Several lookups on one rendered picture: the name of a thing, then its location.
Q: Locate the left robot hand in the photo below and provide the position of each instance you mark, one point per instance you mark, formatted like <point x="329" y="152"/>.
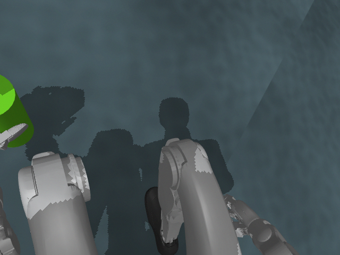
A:
<point x="11" y="134"/>

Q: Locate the right robot foot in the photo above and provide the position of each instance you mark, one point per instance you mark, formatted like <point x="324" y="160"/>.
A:
<point x="153" y="211"/>

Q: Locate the left robot arm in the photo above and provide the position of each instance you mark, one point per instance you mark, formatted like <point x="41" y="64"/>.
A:
<point x="9" y="243"/>

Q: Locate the bottle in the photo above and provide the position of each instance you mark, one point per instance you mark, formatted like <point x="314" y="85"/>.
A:
<point x="13" y="113"/>

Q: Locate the right robot arm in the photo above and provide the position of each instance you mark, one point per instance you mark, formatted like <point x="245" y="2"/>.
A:
<point x="268" y="239"/>

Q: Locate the right robot hand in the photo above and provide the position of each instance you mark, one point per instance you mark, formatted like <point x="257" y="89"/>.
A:
<point x="242" y="212"/>

